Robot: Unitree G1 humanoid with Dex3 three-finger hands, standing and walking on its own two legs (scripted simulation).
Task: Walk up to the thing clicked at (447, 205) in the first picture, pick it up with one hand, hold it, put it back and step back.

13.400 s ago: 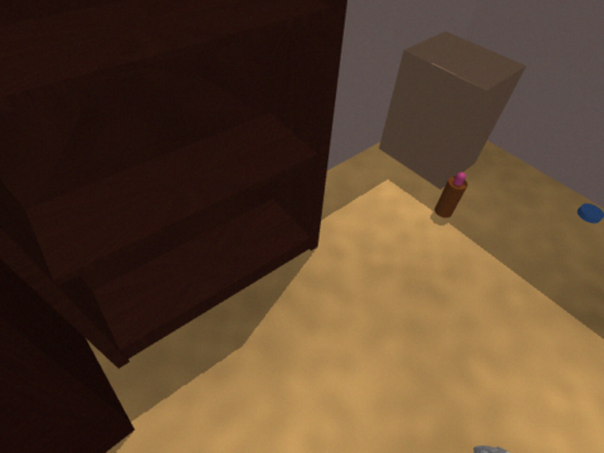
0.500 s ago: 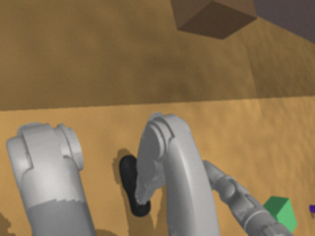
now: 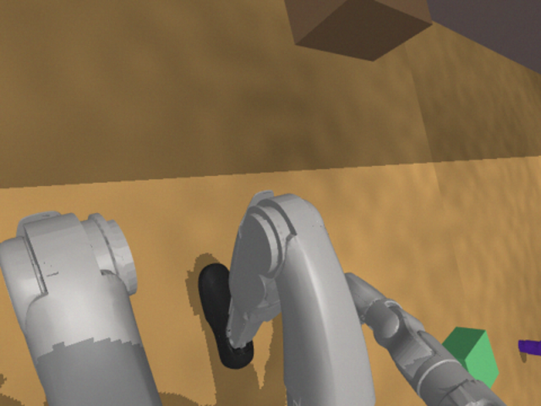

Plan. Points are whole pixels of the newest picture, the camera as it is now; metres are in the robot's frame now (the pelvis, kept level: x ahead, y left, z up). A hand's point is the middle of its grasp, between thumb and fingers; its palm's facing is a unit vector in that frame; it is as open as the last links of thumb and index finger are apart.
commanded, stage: close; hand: left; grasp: from the side
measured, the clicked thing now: out of the picture +0.41 +0.40 -0.16
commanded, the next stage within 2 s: settle in 0.04 s
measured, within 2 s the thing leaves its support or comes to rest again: leaves its support in 0.50 s
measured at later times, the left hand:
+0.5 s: hand out of the picture +0.36 +0.41 -0.15, palm faces +0.63 -0.77 -0.03, open 11.4 cm
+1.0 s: hand out of the picture +0.31 +0.42 +0.02, palm faces +0.63 -0.78 -0.03, open 11.5 cm
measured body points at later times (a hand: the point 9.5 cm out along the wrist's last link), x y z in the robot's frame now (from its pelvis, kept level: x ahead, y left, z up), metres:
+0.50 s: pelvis +0.01 +0.00 +0.01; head +0.22 +0.20 +0.34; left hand +0.33 +0.45 -0.15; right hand +0.20 -0.24 -0.04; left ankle +0.08 +0.13 -0.24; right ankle +0.13 -0.12 -0.24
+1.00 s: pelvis +0.02 -0.01 +0.06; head +0.20 +0.13 +0.45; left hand +0.27 +0.46 +0.02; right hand +0.24 -0.23 -0.03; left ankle +0.08 +0.13 -0.24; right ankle +0.13 -0.12 -0.24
